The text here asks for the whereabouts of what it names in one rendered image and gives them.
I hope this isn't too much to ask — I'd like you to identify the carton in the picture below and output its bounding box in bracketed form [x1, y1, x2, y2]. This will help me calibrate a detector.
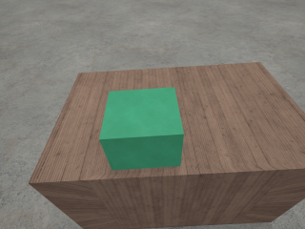
[99, 87, 184, 171]

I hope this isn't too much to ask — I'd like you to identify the pedestal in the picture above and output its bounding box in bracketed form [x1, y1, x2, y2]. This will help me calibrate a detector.
[29, 62, 305, 229]

